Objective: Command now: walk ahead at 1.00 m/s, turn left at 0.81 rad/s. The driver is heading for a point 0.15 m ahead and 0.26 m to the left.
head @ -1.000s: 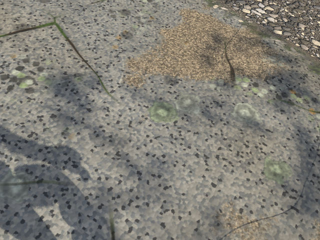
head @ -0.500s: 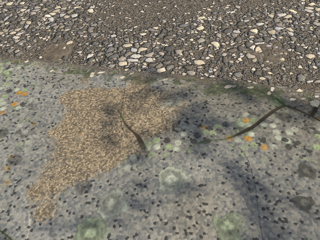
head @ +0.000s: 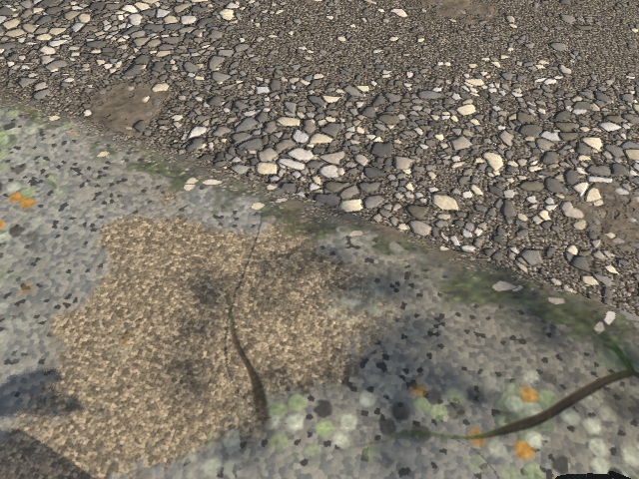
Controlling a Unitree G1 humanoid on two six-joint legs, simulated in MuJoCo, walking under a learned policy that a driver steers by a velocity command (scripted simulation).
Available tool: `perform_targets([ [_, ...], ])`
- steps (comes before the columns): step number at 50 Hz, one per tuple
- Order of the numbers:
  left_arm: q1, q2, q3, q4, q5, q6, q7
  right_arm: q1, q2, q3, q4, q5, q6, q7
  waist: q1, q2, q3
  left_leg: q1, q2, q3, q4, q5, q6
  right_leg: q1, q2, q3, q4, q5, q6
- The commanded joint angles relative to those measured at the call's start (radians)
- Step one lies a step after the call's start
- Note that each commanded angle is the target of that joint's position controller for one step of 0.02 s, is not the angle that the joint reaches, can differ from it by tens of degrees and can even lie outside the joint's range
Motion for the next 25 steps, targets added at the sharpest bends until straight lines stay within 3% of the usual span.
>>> perform_targets([
  [1, -0.149, 0.191, 0.050, -0.089, 0.002, -0.005, 0.016, 0.132, -0.065, -0.018, -0.004, 0.015, -0.005, -0.006, -0.146, -0.083, 0.007, 0.360, -0.094, 0.081, -0.072, -0.015, 0.060, -0.143, -0.222, -0.031, 0.084, 1.267, -0.105],
  [2, -0.174, 0.224, 0.062, -0.100, 0.010, 0.017, 0.021, 0.259, -0.098, -0.034, 0.024, 0.019, -0.002, -0.015, -0.213, -0.109, -0.064, 0.478, -0.128, 0.081, -0.065, -0.103, 0.078, -0.119, -0.239, -0.024, 0.269, 1.418, -0.108],
  [3, -0.210, 0.240, 0.069, -0.112, 0.014, 0.038, 0.022, 0.430, -0.146, -0.057, 0.070, 0.017, 0.001, -0.026, -0.296, -0.110, -0.139, 0.663, -0.154, 0.057, -0.085, -0.195, 0.105, -0.169, -0.251, 0.000, 0.521, 1.434, -0.116],
  [4, -0.230, 0.224, 0.066, -0.116, 0.012, 0.049, 0.012, 0.576, -0.196, -0.088, 0.118, 0.015, 0.006, -0.046, -0.358, -0.045, -0.194, 0.871, -0.177, 0.005, -0.167, -0.246, 0.131, -0.288, -0.200, 0.004, 0.884, 1.228, -0.100],
  [5, -0.273, 0.066, 0.028, -0.127, 0.017, 0.040, -0.010, 0.449, -0.222, -0.103, 0.120, 0.036, 0.023, -0.059, -0.262, 0.213, -0.032, 0.884, -0.101, -0.200, -0.218, -0.301, 0.156, -0.621, 0.014, 0.050, 1.311, 0.177, -0.073],
  [6, -0.113, 0.011, 0.003, -0.258, 0.002, 0.020, -0.017, 0.339, -0.338, -0.113, 0.051, -0.003, 0.026, -0.057, -0.060, 0.374, -0.196, 1.102, 0.135, -0.841, -0.446, -0.275, 0.348, -0.977, 0.107, 0.237, 1.537, -0.102, -0.033],
  [7, -0.159, 0.075, -0.001, -0.254, 0.016, -0.006, -0.010, 0.318, -0.295, -0.114, 0.007, -0.005, 0.016, -0.063, -0.111, 0.155, -0.227, 1.109, 0.215, -0.992, -0.613, -0.275, 0.350, -1.035, 0.040, 0.355, 1.504, -0.019, -0.045],
  [8, -0.190, 0.096, -0.002, -0.237, 0.008, -0.016, -0.004, 0.313, -0.227, -0.095, 0.036, -0.004, 0.002, -0.078, -0.071, 0.004, -0.078, 0.939, 0.215, -0.902, -0.608, -0.112, 0.299, -1.014, -0.004, 0.348, 1.403, 0.047, -0.043],
  [9, -0.228, 0.091, -0.006, -0.235, 0.018, -0.010, 0.002, 0.295, -0.185, -0.080, 0.059, 0.001, -0.015, -0.084, -0.034, -0.099, -0.012, 0.777, 0.174, -0.751, -0.559, 0.074, 0.251, -0.935, -0.057, 0.344, 1.292, 0.074, -0.038],
  [11, -0.202, 0.086, -0.009, -0.213, 0.030, 0.037, 0.003, 0.256, -0.145, -0.058, 0.057, 0.013, -0.045, -0.086, 0.012, -0.125, 0.013, 0.570, 0.119, -0.535, -0.535, 0.437, 0.197, -0.778, -0.096, 0.328, 1.172, 0.064, -0.024],
  [12, -0.264, 0.130, 0.023, -0.238, -0.059, 0.012, 0.011, 0.197, -0.073, -0.038, 0.017, 0.037, -0.079, -0.073, 0.000, -0.094, -0.017, 0.567, 0.110, -0.542, -0.558, 0.361, 0.195, -0.794, -0.100, 0.382, 1.152, 0.062, -0.015],
  [13, -0.286, 0.122, 0.019, -0.247, -0.055, 0.007, 0.016, 0.178, -0.099, -0.040, 0.028, 0.050, -0.091, -0.075, 0.016, -0.099, -0.015, 0.556, 0.090, -0.487, -0.557, 0.378, 0.176, -0.805, -0.121, 0.370, 1.049, 0.081, -0.011],
  [14, -0.337, 0.090, 0.011, -0.265, -0.034, 0.003, 0.017, 0.186, -0.113, -0.045, 0.039, 0.053, -0.093, -0.086, 0.004, -0.090, -0.002, 0.530, 0.046, -0.409, -0.555, 0.469, 0.142, -0.805, -0.114, 0.331, 0.924, 0.121, -0.007],
  [15, -0.396, 0.048, -0.001, -0.282, -0.019, -0.003, 0.013, 0.209, -0.120, -0.047, 0.051, 0.049, -0.085, -0.102, -0.017, -0.076, 0.000, 0.522, -0.006, -0.336, -0.543, 0.555, 0.105, -0.795, -0.084, 0.286, 0.815, 0.192, -0.001],
  [17, -0.469, -0.010, -0.018, -0.284, -0.009, -0.015, -0.005, 0.257, -0.113, -0.046, 0.073, 0.041, -0.054, -0.133, -0.070, -0.040, -0.033, 0.524, -0.095, -0.228, -0.512, 0.527, 0.026, -0.703, -0.009, 0.226, 0.533, 0.447, 0.000],
  [19, -0.530, -0.009, -0.012, -0.283, -0.015, -0.027, -0.031, 0.344, -0.107, -0.044, 0.106, 0.038, -0.030, -0.151, -0.129, 0.015, -0.069, 0.599, -0.083, -0.240, -0.507, 0.430, -0.017, -0.644, 0.053, 0.208, 0.364, 0.685, -0.006],
  [21, -0.562, 0.014, -0.001, -0.292, -0.019, -0.030, -0.047, 0.358, -0.095, -0.045, 0.116, 0.032, -0.019, -0.154, -0.136, 0.065, -0.053, 0.653, -0.054, -0.280, -0.476, 0.344, -0.033, -0.629, 0.069, 0.226, 0.281, 0.715, -0.025],
  [23, -0.494, 0.062, 0.025, -0.273, -0.012, -0.036, -0.052, 0.326, -0.083, -0.048, 0.104, 0.022, -0.019, -0.155, -0.084, 0.090, -0.067, 0.723, -0.035, -0.321, -0.366, 0.407, -0.052, -0.582, 0.085, 0.242, 0.246, 0.668, -0.056],
  [24, -0.395, 0.076, 0.035, -0.242, -0.008, -0.042, -0.050, 0.273, -0.092, -0.055, 0.084, 0.020, -0.019, -0.155, -0.020, 0.097, -0.095, 0.737, -0.041, -0.313, -0.262, 0.476, -0.072, -0.505, 0.084, 0.237, 0.209, 0.689, -0.070],
  [25, -0.232, 0.088, 0.043, -0.194, -0.003, -0.050, -0.046, 0.192, -0.089, -0.055, 0.054, 0.016, -0.020, -0.146, 0.073, 0.090, -0.155, 0.697, -0.072, -0.288, -0.065, 0.436, -0.103, -0.339, 0.028, 0.265, 0.158, 0.843, -0.099],
])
